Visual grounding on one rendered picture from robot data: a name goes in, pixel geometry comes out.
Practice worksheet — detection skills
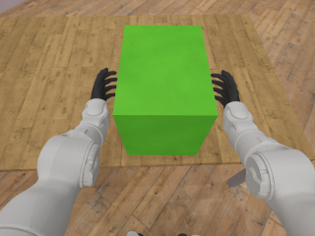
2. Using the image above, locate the carton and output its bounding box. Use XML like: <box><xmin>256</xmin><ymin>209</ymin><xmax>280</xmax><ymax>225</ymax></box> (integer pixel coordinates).
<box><xmin>112</xmin><ymin>25</ymin><xmax>219</xmax><ymax>155</ymax></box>

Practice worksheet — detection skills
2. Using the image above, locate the robot right hand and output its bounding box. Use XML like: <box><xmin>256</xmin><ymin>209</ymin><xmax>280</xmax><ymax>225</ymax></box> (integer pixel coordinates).
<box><xmin>211</xmin><ymin>70</ymin><xmax>240</xmax><ymax>109</ymax></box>

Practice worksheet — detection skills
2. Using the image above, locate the robot left hand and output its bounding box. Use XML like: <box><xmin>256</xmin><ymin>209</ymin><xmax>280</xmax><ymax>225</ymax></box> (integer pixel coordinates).
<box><xmin>91</xmin><ymin>67</ymin><xmax>118</xmax><ymax>101</ymax></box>

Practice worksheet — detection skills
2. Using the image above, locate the table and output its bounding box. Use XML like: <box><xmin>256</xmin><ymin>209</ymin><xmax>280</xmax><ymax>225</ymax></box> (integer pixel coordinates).
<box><xmin>0</xmin><ymin>14</ymin><xmax>315</xmax><ymax>187</ymax></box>

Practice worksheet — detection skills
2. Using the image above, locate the right robot upper arm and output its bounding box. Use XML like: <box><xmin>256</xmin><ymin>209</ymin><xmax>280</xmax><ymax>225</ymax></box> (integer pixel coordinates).
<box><xmin>245</xmin><ymin>148</ymin><xmax>315</xmax><ymax>236</ymax></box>

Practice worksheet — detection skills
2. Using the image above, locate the robot left forearm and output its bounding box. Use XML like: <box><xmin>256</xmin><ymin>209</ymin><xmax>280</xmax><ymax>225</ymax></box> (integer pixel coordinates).
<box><xmin>36</xmin><ymin>98</ymin><xmax>110</xmax><ymax>177</ymax></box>

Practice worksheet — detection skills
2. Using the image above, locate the robot right forearm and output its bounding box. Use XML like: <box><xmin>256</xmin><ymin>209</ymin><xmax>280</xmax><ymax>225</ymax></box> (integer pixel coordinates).
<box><xmin>222</xmin><ymin>101</ymin><xmax>315</xmax><ymax>172</ymax></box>

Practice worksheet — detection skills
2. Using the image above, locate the left robot upper arm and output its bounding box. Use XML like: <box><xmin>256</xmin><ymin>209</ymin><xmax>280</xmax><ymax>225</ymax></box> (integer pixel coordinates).
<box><xmin>0</xmin><ymin>135</ymin><xmax>100</xmax><ymax>236</ymax></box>

